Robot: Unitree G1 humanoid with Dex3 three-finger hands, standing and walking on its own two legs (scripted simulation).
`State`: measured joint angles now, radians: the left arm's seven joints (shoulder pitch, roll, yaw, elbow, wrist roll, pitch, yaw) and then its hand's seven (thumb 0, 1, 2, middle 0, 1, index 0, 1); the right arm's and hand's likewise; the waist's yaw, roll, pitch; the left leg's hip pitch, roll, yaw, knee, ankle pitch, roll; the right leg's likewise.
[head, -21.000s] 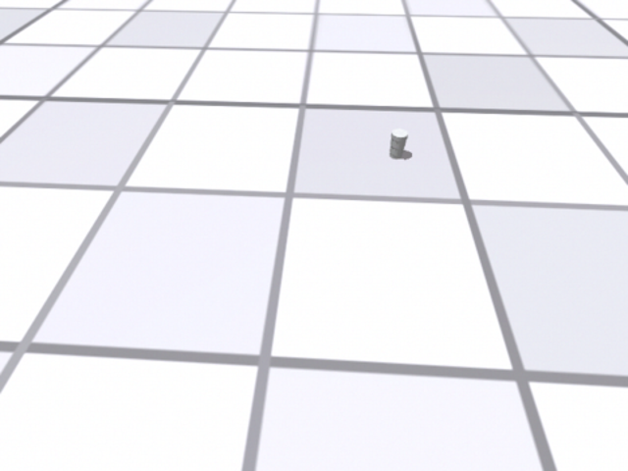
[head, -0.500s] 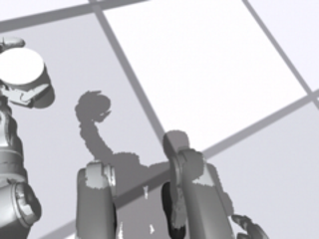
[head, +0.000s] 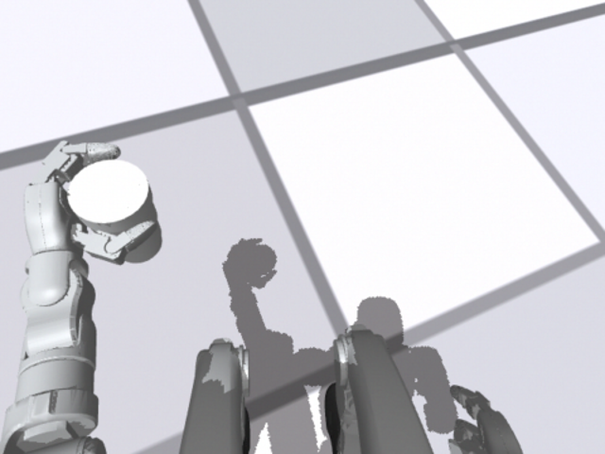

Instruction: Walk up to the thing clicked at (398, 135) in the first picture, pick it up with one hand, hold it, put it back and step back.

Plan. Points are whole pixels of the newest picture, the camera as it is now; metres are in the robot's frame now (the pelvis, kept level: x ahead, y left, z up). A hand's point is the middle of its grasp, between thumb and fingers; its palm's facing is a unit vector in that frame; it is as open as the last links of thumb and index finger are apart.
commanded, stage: lift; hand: left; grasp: from the side
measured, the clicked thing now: (125, 219) +0.44 +0.22 -0.03
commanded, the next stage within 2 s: hold in 1.38 s
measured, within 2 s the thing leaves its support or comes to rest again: neither
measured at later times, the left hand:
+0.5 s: hand (64, 145) +0.41 +0.20 +0.16, palm faces +0.17 -0.98 -0.04, open 11.4 cm
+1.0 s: hand (48, 100) +0.41 +0.18 +0.22, palm faces +0.18 -0.98 -0.02, open 11.4 cm
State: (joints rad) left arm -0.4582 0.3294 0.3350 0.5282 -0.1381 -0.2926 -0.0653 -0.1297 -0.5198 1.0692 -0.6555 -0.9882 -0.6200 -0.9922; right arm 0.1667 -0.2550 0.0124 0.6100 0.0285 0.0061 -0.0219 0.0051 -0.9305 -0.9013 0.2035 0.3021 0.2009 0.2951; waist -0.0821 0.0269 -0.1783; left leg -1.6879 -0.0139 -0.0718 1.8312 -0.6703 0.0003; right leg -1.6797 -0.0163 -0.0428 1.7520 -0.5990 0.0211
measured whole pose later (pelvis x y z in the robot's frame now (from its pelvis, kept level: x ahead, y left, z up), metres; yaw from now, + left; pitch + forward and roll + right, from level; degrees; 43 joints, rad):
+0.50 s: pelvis +0.03 +0.01 +0.13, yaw +1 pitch +19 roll -3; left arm -0.28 0.25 0.19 0.45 -0.14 -0.28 0.01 -0.13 -0.52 1.07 -0.66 -0.99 -0.62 -1.00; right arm 0.22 -0.23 0.01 0.65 0.02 -0.05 -0.03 0.01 -0.92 -0.90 0.20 0.30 0.20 0.30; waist -0.05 0.01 -0.13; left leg -1.09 0.00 -0.05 1.34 -0.57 0.01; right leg -1.09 -0.01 -0.03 1.26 -0.50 0.02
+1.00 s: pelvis +0.05 +0.00 +0.18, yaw +1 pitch +13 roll -2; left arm -0.21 0.19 0.14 0.45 -0.14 -0.30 0.03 -0.13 -0.52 1.07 -0.65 -1.00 -0.62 -1.00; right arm 0.24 -0.21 0.01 0.66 0.01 -0.05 -0.04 0.01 -0.92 -0.90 0.20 0.30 0.20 0.30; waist -0.03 0.01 -0.08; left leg -0.80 0.01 -0.04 1.08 -0.50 0.00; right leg -0.80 -0.01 -0.03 1.01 -0.44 0.02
